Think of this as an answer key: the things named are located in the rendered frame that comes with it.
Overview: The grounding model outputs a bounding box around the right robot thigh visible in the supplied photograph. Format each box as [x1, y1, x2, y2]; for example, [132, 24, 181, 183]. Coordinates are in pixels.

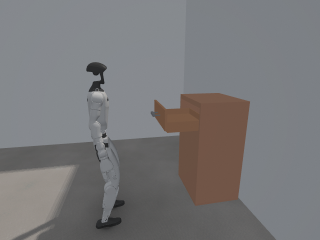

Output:
[96, 147, 120, 193]

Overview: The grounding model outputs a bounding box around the handle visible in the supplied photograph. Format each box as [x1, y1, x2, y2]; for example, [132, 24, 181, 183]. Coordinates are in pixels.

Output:
[151, 111, 160, 117]

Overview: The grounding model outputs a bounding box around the robot left foot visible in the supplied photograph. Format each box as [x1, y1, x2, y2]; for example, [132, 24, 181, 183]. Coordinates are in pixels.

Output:
[113, 200, 125, 208]

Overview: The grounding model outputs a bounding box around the right robot hand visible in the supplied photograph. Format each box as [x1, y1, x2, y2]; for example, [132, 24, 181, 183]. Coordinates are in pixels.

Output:
[100, 158, 117, 183]

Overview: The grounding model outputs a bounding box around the robot right forearm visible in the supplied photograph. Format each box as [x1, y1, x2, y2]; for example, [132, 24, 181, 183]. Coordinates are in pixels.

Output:
[90, 123, 109, 161]

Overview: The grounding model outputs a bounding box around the drawer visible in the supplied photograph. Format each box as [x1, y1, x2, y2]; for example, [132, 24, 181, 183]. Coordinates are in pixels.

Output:
[154, 100, 200, 133]

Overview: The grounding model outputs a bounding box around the robot right upper arm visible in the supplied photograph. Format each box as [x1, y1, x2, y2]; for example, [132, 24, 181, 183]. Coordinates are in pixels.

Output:
[88, 92, 104, 130]

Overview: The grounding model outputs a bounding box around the cabinet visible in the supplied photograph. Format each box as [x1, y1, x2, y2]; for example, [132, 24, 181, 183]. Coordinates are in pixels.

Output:
[178, 93, 250, 206]

